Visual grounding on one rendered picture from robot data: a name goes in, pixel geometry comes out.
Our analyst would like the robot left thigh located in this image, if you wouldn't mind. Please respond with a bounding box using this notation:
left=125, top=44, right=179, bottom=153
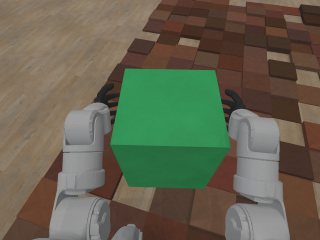
left=111, top=226, right=143, bottom=240

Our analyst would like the left robot hand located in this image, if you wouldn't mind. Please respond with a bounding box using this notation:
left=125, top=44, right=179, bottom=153
left=94, top=83, right=120, bottom=124

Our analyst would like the carton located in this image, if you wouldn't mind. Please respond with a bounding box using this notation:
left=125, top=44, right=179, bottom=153
left=110, top=68, right=231, bottom=189

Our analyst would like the right robot hand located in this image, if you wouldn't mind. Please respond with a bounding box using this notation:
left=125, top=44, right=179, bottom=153
left=221, top=89, right=246, bottom=131

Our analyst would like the robot left forearm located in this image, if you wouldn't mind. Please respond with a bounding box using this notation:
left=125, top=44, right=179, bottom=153
left=49, top=102, right=112, bottom=234

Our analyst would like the left robot upper arm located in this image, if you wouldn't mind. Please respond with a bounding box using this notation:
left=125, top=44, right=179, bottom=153
left=32, top=197, right=111, bottom=240

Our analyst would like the robot right forearm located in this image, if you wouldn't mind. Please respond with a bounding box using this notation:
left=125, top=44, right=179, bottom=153
left=228, top=109, right=290, bottom=240

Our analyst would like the right robot upper arm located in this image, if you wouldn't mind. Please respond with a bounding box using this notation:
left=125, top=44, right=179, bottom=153
left=225, top=203, right=290, bottom=240

